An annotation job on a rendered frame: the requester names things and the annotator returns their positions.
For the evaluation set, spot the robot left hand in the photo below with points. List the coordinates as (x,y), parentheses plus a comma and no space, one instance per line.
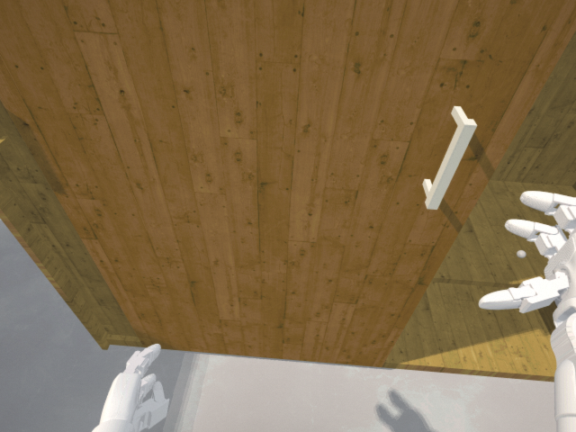
(128,390)

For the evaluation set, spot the wardrobe door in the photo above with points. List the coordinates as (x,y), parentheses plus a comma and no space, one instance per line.
(25,182)
(247,175)

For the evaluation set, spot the handle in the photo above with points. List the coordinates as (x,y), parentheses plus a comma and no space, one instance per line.
(462,136)

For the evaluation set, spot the robot right hand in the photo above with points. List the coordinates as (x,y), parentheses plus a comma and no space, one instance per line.
(537,292)

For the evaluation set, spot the right robot forearm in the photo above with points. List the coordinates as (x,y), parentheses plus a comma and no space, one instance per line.
(563,343)

